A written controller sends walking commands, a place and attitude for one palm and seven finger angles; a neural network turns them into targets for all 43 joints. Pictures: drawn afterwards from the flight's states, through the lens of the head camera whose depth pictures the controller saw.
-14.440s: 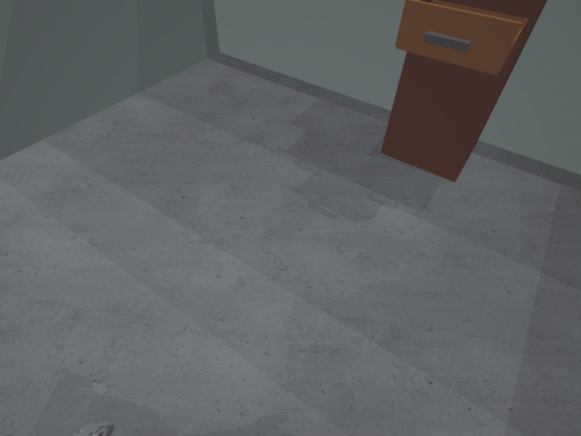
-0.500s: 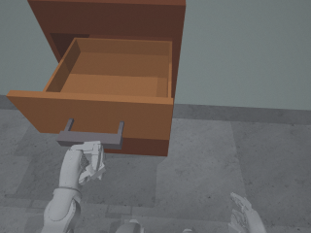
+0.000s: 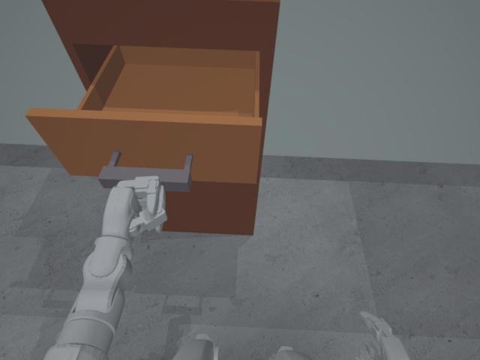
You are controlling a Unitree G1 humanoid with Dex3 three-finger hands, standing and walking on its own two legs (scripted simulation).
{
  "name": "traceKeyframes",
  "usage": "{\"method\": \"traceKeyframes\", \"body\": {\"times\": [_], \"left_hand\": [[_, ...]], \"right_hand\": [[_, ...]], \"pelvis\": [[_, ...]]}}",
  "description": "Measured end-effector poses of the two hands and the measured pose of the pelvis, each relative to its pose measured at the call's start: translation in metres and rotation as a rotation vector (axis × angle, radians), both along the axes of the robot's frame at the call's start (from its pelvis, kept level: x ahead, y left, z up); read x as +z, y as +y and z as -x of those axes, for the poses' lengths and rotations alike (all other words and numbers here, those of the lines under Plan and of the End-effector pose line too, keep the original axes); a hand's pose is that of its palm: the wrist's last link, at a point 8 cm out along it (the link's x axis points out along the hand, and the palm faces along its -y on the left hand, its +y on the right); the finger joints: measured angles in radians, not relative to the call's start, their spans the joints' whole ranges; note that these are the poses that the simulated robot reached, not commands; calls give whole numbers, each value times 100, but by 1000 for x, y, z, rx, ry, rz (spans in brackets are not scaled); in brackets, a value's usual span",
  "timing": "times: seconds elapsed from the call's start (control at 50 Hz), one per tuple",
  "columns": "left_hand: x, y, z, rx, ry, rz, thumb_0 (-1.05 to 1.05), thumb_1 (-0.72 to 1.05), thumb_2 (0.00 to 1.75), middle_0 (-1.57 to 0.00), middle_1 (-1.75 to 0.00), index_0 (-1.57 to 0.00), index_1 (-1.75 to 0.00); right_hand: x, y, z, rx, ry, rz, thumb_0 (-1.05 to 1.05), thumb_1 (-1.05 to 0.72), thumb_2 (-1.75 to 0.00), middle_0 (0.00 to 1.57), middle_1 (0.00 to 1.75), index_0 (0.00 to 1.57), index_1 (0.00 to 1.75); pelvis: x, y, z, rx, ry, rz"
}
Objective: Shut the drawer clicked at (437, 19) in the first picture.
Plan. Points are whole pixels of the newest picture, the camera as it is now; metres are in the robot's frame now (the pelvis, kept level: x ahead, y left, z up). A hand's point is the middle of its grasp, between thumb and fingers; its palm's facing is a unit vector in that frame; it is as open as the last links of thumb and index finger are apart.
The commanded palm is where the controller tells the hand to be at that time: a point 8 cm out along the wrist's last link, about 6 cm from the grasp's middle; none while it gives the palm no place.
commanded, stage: push the drawer shut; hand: left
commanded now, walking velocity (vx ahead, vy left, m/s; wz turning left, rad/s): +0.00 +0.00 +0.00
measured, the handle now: (149, 168) +0.42 +0.18 +0.06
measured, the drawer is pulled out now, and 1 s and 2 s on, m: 0.22 0.09 0.00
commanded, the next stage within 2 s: none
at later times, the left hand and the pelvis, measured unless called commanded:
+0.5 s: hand (168, 177) +0.41 +0.14 +0.05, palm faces -0.03 -1.00 -0.04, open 2.8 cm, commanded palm +0.41 +0.19 +0.06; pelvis +0.00 +0.01 +0.00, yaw -1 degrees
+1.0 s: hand (176, 153) +0.47 +0.14 +0.05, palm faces -0.01 -1.00 -0.04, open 2.9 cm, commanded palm +0.47 +0.18 +0.06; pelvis +0.00 +0.01 -0.01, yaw -1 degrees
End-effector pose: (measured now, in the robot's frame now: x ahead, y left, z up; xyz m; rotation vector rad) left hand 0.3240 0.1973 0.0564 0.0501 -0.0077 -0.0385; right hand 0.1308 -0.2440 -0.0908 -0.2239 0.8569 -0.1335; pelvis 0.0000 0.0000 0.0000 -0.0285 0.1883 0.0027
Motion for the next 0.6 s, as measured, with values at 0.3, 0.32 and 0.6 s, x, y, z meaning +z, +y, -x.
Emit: {"method": "traceKeyframes", "body": {"times": [0.3, 0.32, 0.6], "left_hand": [[-2, 5, -42, -3, -5, 8, -6, 68, 92, -140, -160, -140, -160], [-2, 4, -44, -1, -5, 8, -6, 68, 92, -140, -160, -140, -160], [-1, -2, -81, 10, -3, 5, -5, 73, 94, -140, -160, -140, -160]], "right_hand": [[-9, -1, 35, -46, 124, 15, 1, -90, -90, 21, 30, 20, 30], [-9, 0, 37, -47, 131, 15, 1, -90, -90, 21, 30, 20, 30], [-17, 5, 56, -71, 201, 6, 1, -90, -90, 21, 30, 20, 30]], "pelvis": [[-1, 10, -2, -7, 26, 4], [-1, 11, -2, -8, 28, 4], [-4, 15, -2, -15, 56, 6]]}}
